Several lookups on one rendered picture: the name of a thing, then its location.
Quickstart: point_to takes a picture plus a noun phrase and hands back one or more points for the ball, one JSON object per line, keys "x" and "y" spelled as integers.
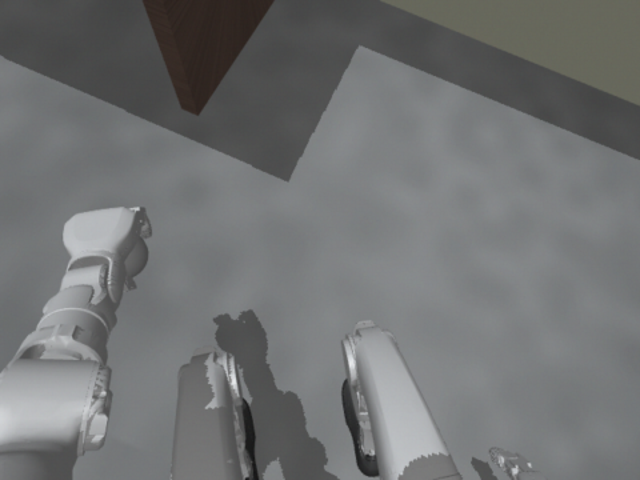
{"x": 137, "y": 259}

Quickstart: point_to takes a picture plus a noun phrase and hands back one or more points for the left robot hand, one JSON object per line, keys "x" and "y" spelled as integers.
{"x": 115, "y": 230}

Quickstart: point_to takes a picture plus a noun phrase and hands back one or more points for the left robot arm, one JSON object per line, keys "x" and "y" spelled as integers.
{"x": 54, "y": 394}

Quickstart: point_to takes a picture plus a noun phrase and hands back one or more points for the right robot foot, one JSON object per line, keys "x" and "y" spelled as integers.
{"x": 366, "y": 464}

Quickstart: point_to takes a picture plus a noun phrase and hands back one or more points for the right robot hand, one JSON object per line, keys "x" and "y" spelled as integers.
{"x": 515, "y": 465}

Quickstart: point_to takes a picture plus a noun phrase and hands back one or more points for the left robot foot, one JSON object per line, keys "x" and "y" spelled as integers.
{"x": 249, "y": 441}

